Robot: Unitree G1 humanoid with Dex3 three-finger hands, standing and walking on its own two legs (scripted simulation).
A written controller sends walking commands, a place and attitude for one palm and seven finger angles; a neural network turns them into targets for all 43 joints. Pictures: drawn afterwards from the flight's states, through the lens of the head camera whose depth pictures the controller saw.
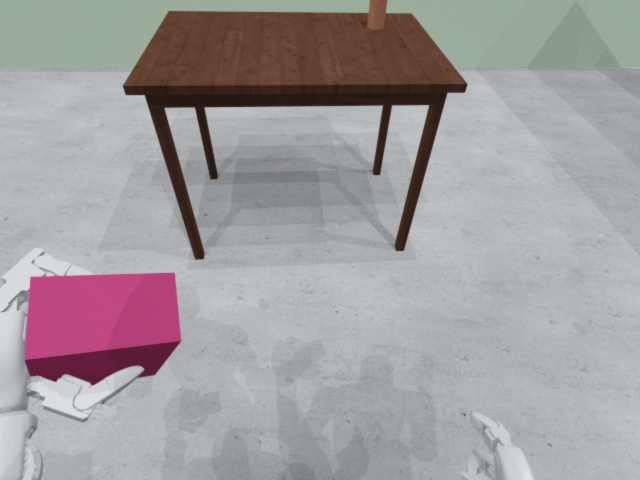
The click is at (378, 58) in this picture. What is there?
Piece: table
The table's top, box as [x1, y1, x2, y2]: [123, 11, 466, 94]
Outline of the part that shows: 123,85 126,94 464,92 466,87 465,81 411,13 386,13 384,27 382,29 375,30 370,29 366,26 368,13 169,11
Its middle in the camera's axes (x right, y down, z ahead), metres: -0.09 -0.66 +1.33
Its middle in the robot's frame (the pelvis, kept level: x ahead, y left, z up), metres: +1.43 +0.17 -0.02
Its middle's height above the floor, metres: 0.75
